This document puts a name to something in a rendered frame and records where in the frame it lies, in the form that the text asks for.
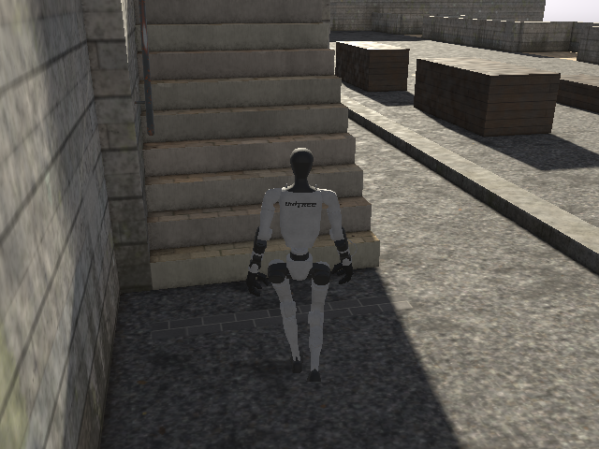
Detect stairs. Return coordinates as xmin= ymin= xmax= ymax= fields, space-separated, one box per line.
xmin=134 ymin=0 xmax=380 ymax=290

